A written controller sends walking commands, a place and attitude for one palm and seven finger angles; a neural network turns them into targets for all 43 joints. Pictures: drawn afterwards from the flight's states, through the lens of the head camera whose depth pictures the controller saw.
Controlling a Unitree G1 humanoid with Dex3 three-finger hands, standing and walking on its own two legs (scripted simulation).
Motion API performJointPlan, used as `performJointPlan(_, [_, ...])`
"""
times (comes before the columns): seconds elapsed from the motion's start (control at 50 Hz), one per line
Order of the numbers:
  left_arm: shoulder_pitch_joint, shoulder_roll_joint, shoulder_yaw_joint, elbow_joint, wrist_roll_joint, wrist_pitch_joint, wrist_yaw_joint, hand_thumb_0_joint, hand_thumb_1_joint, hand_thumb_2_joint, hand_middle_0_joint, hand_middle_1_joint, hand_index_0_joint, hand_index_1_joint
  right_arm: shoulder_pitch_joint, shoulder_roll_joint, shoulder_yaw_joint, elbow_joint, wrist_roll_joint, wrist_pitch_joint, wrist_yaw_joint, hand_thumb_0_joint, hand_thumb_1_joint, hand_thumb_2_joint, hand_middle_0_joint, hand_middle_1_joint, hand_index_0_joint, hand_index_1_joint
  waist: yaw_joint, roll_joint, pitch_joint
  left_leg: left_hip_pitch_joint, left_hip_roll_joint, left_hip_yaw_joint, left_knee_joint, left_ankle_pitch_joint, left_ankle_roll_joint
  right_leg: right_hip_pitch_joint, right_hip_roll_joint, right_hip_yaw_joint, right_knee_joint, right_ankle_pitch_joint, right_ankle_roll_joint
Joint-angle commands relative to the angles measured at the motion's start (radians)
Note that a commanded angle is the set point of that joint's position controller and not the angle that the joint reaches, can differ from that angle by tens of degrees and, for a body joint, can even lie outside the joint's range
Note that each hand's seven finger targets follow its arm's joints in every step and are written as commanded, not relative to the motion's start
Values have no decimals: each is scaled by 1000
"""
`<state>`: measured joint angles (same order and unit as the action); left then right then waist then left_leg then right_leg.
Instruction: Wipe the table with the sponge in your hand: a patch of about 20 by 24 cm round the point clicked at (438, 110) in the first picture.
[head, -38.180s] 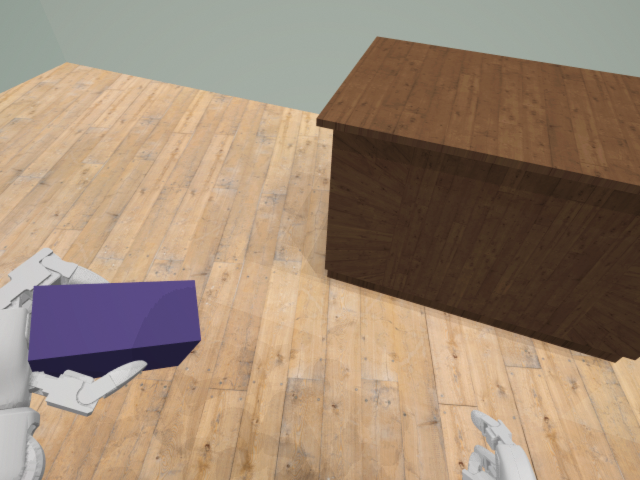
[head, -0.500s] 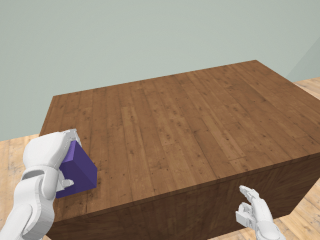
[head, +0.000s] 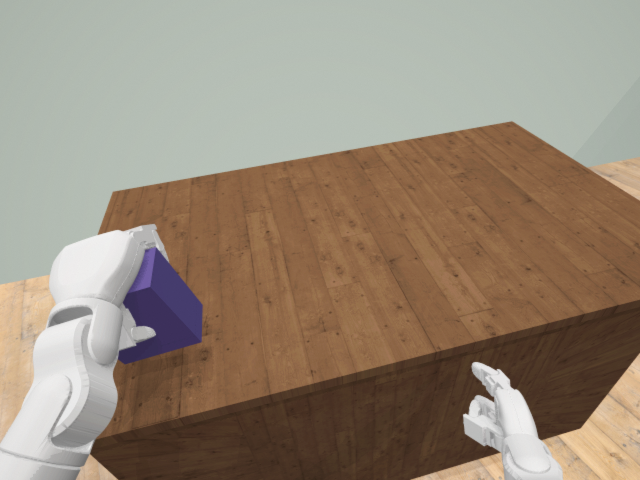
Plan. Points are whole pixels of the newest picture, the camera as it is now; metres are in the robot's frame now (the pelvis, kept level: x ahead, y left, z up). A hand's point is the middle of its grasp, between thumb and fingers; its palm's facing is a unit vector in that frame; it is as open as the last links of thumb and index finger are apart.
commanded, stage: lift the sponge slowly off the table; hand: left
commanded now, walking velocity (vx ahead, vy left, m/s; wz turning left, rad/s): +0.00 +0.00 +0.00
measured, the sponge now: (148, 317) +0.25 +0.28 +0.11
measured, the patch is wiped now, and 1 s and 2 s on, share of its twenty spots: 1.00 1.00 1.00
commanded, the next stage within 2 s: bring the sponge back beside the body in 0.26 s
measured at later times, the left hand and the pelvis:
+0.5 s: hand (129, 284) +0.25 +0.27 +0.17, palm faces +0.20 -0.12 -0.97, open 10.1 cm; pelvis +0.00 +0.00 +0.00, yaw -1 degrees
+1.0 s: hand (118, 310) +0.22 +0.28 +0.15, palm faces +0.18 -0.13 -0.97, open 10.1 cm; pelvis +0.00 +0.00 +0.00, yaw +0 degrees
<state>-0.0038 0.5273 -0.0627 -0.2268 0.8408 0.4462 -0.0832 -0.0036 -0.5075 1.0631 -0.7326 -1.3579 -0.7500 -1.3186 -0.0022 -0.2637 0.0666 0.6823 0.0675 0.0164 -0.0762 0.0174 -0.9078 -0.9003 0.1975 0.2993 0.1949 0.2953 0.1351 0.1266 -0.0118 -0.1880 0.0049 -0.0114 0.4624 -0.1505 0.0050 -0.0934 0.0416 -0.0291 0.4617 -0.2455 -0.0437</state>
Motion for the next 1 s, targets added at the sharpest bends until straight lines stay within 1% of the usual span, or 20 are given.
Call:
performJointPlan(0.0, [-332, 320, 229, -209, 38, -13, 47, 0, 100, 1300, -1200, -1600, -1200, -1600, -281, -98, -33, -201, -7, -56, -5, 0, -900, -900, 200, 300, 200, 300, 9, -6, -165, 79, -30, -74, -68, -29, 25, -74, -8, 153, -126, -32, -48])
performJointPlan(0.02, [-323, 258, 184, -217, 29, -10, 42, 0, 100, 1300, -1200, -1600, -1200, -1600, -290, -82, -26, -221, -5, -58, -2, 0, -900, -900, 200, 300, 200, 300, 14, -27, -169, 72, -34, -71, -58, -5, 25, -66, -13, 137, -118, -9, -46])
performJointPlan(0.1, [-302, 311, 234, -224, 14, 3, 33, 0, 100, 1300, -1200, -1600, -1200, -1600, -289, -95, -30, -213, -3, -52, 2, 0, -900, -900, 200, 300, 200, 300, 12, -23, -155, 75, -28, -74, -58, 3, 25, -80, -9, 149, -120, -1, -45])
performJointPlan(0.12, [-312, 235, 169, -228, 7, 7, 26, 0, 100, 1300, -1200, -1600, -1200, -1600, -298, -80, -20, -228, 1, -53, 3, 0, -900, -900, 200, 300, 200, 300, 9, -23, -152, 70, -31, -69, -55, 4, 26, -88, -12, 127, -117, 2, -41])
performJointPlan(0.16, [-293, 222, 157, -198, 3, 9, 20, 0, 100, 1300, -1200, -1600, -1200, -1600, -287, -87, -25, -217, 0, -53, 2, 0, -900, -900, 200, 300, 200, 300, 4, -53, -131, 75, -26, -70, -55, -5, 27, -109, -10, 121, -124, -3, -38])
performJointPlan(0.2, [-278, 270, 199, -217, 0, 10, 18, 0, 100, 1300, -1200, -1600, -1200, -1600, -280, -93, -29, -222, 1, -55, 0, 0, -900, -900, 200, 300, 200, 300, 5, -63, -141, 74, -23, -72, -56, -21, 27, -105, -11, 142, -122, -21, -39])
performJointPlan(0.24, [-305, 236, 167, -194, 5, 11, 16, 0, 100, 1300, -1200, -1600, -1200, -1600, -277, -88, -25, -219, 3, -54, -2, 0, -900, -900, 200, 300, 200, 300, -2, -83, -136, 72, -25, -68, -46, -17, 27, -118, -13, 134, -125, -17, -35])
performJointPlan(0.28, [-318, 242, 164, -210, 8, 10, 16, 0, 100, 1300, -1200, -1600, -1200, -1600, -279, -90, -25, -222, 1, -49, -5, 0, -900, -900, 200, 300, 200, 300, 1, -67, -141, 74, -28, -67, -48, -19, 29, -115, -15, 127, -124, -19, -33])
performJointPlan(0.3, [-356, 300, 204, -237, 17, 6, 22, 0, 100, 1300, -1200, -1600, -1200, -1600, -280, -96, -28, -220, 1, -53, -7, 0, -900, -900, 200, 300, 200, 300, -3, -20, -149, 78, -25, -68, -55, -33, 27, -109, -12, 148, -123, -34, -41])
performJointPlan(0.32, [-361, 249, 162, -244, 20, 6, 22, 0, 100, 1300, -1200, -1600, -1200, -1600, -288, -83, -21, -235, 0, -59, -7, 0, -900, -900, 200, 300, 200, 300, 7, -8, -174, 79, -31, -66, -50, -14, 27, -93, -14, 128, -112, -19, -43])
performJointPlan(0.36, [-289, 280, 202, -205, 21, 9, 27, 0, 100, 1300, -1200, -1600, -1200, -1600, -271, -92, -28, -218, -6, -56, -4, 0, -900, -900, 200, 300, 200, 300, 15, -50, -169, 81, -28, -70, -43, 20, 27, -86, -12, 131, -111, 15, -43])
performJointPlan(0.4, [-296, 330, 243, -248, 21, 8, 29, 0, 100, 1300, -1200, -1600, -1200, -1600, -277, -98, -29, -219, -5, -50, -1, 0, -900, -900, 200, 300, 200, 300, 13, -15, -169, 80, -27, -72, -47, 19, 25, -80, -10, 152, -112, 9, -46])
performJointPlan(0.42, [-283, 270, 202, -247, 18, 10, 27, 0, 100, 1300, -1200, -1600, -1200, -1600, -285, -85, -23, -233, -5, -51, 0, 0, -900, -900, 200, 300, 200, 300, 16, -27, -176, 76, -30, -67, -39, 35, 26, -75, -13, 134, -104, 27, -45])
performJointPlan(0.5, [-237, 315, 242, -236, 6, 13, 23, 0, 100, 1300, -1200, -1600, -1200, -1600, -280, -99, -30, -218, -4, -45, 1, 0, -900, -900, 200, 300, 200, 300, 5, -40, -144, 77, -26, -64, -28, 20, 26, -105, -14, 164, -121, 3, -40])
performJointPlan(0.52, [-254, 245, 181, -232, 4, 12, 18, 0, 100, 1300, -1200, -1600, -1200, -1600, -286, -87, -20, -230, -2, -47, 1, 0, -900, -900, 200, 300, 200, 300, 2, -25, -139, 69, -28, -63, -33, 12, 26, -107, -16, 135, -116, 2, -39])
performJointPlan(0.6, [-247, 279, 201, -277, 7, -5, 17, 0, 100, 1300, -1200, -1600, -1200, -1600, -280, -93, -29, -226, -4, -59, -2, 0, -900, -900, 200, 300, 200, 300, 1, -15, -148, 88, -24, -71, -38, -2, 29, -105, -14, 145, -116, -8, -39])
performJointPlan(0.66, [-188, 236, 175, -284, 12, -17, 21, 0, 100, 1300, -1200, -1600, -1200, -1600, -273, -87, -29, -228, -12, -65, -1, 0, -900, -900, 200, 300, 200, 300, 11, -31, -151, 95, -26, -70, -34, 29, 32, -98, -12, 121, -111, 23, -38])
performJointPlan(0.7, [-175, 303, 239, -332, 16, -25, 32, 0, 100, 1300, -1200, -1600, -1200, -1600, -273, -93, -34, -228, -14, -66, 1, 0, -900, -900, 200, 300, 200, 300, 16, -17, -173, 95, -22, -77, -35, 31, 29, -76, -11, 153, -105, 23, -46])
performJointPlan(0.86, [-139, 230, 192, -258, 5, -18, 47, 0, 100, 1300, -1200, -1600, -1200, -1600, -268, -88, -31, -215, -10, -54, 0, 0, -900, -900, 200, 300, 200, 300, 5, -46, -95, 77, -24, -68, -48, -16, 28, -124, -4, 119, -129, -29, -35])
performJointPlan(0.98, [-127, 220, 175, -275, 9, -30, 43, 0, 100, 1300, -1200, -1600, -1200, -1600, -267, -85, -32, -218, -12, -65, -8, 0, -900, -900, 200, 300, 200, 300, 4, -58, -111, 82, -24, -71, -53, -42, 31, -119, -8, 123, -130, -52, -31])
